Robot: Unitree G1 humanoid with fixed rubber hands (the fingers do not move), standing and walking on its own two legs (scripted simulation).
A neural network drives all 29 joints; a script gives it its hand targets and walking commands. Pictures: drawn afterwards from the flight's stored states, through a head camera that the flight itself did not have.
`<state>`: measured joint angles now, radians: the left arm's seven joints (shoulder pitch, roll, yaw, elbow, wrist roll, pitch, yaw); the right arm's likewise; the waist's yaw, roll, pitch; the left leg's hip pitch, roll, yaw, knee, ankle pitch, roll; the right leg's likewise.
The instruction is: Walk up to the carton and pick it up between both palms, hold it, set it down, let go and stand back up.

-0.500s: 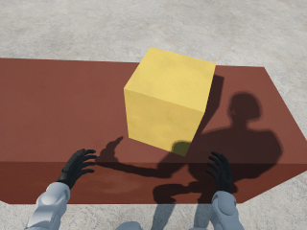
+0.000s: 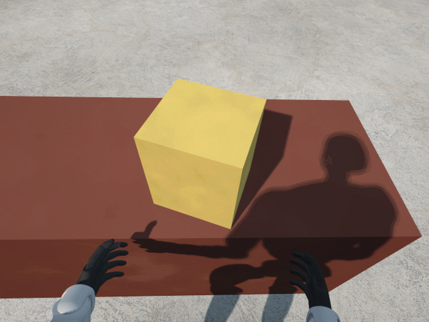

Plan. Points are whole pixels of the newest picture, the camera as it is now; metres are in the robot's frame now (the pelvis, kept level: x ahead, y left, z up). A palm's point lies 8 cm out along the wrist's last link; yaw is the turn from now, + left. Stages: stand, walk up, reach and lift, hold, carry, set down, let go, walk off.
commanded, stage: let go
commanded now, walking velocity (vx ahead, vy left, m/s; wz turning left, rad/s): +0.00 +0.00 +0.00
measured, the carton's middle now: (205, 156) +0.46 +0.05 -0.01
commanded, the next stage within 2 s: stand in 0.28 s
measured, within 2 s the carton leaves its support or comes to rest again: neither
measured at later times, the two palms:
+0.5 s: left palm (92, 317) +0.14 +0.25 -0.08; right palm out of the picture +0.13 -0.24 -0.10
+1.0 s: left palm out of the picture -0.02 +0.27 -0.10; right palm out of the picture +0.01 -0.24 -0.14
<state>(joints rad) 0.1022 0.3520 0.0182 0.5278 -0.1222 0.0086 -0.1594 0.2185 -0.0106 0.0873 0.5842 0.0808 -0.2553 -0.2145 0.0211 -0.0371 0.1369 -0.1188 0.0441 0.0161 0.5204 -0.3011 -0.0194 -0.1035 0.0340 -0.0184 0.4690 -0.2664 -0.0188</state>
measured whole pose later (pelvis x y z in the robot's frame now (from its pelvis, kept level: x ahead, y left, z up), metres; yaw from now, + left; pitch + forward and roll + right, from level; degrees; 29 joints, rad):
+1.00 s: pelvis -0.04 +0.00 +0.00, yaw +3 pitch -4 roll +0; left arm 0.42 0.27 -0.02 0.75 0.01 -0.03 0.01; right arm 0.33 -0.24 -0.01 0.89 -0.02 0.00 0.02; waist 0.01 0.05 0.00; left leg -0.22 -0.01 -0.02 0.48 -0.20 0.00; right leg -0.22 -0.02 -0.05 0.50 -0.22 -0.01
